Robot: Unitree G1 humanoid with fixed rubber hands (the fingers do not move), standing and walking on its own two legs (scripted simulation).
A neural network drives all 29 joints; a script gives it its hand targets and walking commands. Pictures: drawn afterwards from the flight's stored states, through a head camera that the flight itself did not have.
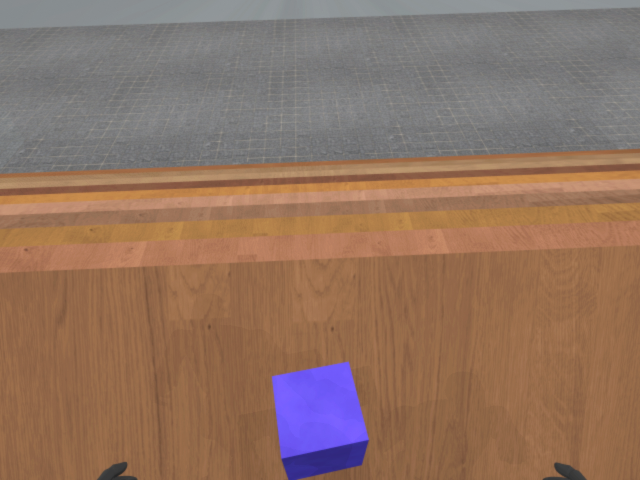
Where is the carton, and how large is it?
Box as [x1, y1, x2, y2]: [272, 362, 368, 479]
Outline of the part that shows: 348,362 272,376 281,458 288,479 301,478 361,464 368,438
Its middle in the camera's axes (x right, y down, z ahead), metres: +0.00 +0.50 +1.07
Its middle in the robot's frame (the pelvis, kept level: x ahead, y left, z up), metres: +0.40 +0.04 -0.66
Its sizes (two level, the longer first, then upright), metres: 0.210 0.200 0.250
